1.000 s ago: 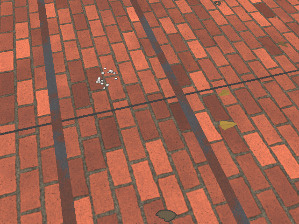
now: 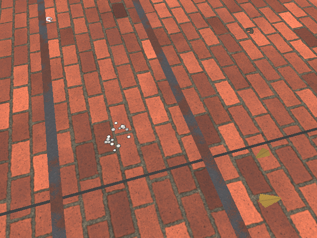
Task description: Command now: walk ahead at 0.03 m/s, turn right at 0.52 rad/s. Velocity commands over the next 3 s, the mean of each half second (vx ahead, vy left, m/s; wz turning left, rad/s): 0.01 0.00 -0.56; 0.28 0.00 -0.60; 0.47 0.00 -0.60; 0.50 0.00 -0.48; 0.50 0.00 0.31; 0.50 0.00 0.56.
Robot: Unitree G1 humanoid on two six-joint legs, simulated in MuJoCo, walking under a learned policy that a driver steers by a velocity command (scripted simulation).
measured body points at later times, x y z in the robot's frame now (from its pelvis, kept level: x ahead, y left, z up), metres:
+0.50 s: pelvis +0.02 -0.01 +0.00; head +0.05 -0.03 +0.45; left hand +0.25 +0.22 -0.08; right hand +0.10 -0.33 -0.10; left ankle +0.06 +0.12 -0.72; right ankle +0.01 -0.12 -0.74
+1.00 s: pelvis +0.09 -0.09 -0.01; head +0.10 -0.11 +0.44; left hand +0.41 -0.01 -0.07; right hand -0.06 -0.36 -0.13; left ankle +0.07 +0.11 -0.74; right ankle +0.08 -0.23 -0.73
